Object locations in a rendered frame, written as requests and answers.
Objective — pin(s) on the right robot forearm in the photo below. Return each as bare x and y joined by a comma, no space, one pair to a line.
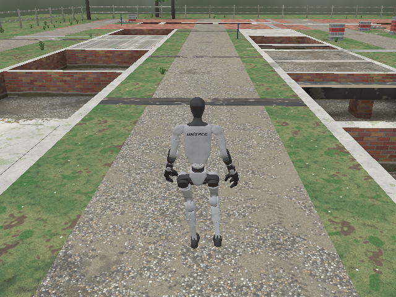
229,163

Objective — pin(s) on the robot right upper arm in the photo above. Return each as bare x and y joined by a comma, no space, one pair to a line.
216,129

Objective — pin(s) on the left robot forearm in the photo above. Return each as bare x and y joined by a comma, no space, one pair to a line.
169,162

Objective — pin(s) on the robot right hand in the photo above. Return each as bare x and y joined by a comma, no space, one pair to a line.
234,178

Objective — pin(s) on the right robot thigh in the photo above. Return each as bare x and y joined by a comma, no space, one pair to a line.
213,184

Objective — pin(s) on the robot left upper arm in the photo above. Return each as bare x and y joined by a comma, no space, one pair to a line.
175,139

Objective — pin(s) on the robot left hand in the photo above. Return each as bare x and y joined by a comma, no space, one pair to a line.
167,173

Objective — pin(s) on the robot left foot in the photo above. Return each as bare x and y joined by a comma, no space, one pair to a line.
194,243

